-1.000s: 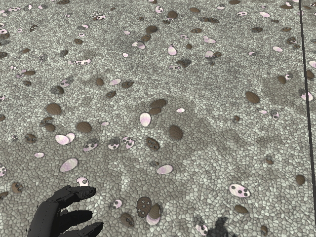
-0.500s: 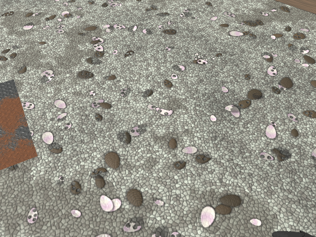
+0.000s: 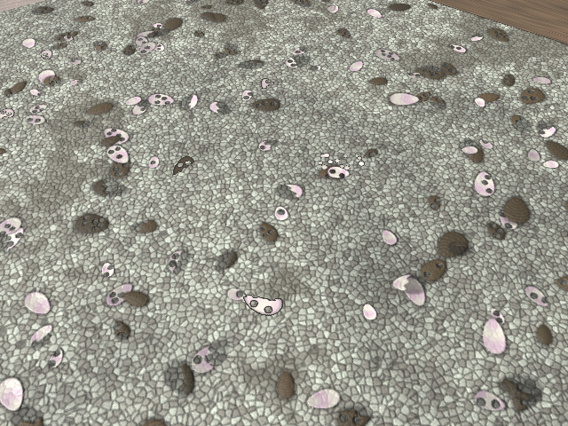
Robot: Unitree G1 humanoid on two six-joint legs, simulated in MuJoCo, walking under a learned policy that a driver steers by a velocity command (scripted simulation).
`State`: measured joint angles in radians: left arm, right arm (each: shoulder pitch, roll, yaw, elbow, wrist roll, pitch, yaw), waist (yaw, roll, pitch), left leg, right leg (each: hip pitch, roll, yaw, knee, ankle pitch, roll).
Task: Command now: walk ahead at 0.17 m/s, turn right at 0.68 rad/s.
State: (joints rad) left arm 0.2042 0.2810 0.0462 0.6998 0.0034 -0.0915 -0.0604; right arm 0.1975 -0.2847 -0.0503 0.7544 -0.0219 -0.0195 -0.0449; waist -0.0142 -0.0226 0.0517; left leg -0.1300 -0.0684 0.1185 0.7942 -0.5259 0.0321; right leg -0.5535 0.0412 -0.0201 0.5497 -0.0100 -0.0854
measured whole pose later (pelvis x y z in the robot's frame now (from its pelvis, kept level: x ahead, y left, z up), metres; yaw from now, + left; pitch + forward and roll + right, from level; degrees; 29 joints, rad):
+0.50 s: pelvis +0.15 +0.04 +0.02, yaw -28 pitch +1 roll +1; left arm 0.17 0.35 0.10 0.55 -0.03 0.07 0.04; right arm 0.10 -0.31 -0.08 0.72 -0.01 -0.03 -0.01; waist 0.01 -0.03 0.05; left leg -0.34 -0.08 -0.16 0.46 -0.13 -0.02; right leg -0.37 0.25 0.40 0.61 -0.29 -0.03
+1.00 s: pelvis +0.16 +0.03 +0.02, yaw -56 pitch +2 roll +2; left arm 0.14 0.32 0.09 0.55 -0.02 0.09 -0.01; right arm 0.14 -0.33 -0.09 0.73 0.01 0.01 0.01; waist -0.03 0.02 0.07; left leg -0.29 0.15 0.24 0.63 -0.38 -0.05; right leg -0.33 -0.04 -0.04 0.58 -0.30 -0.01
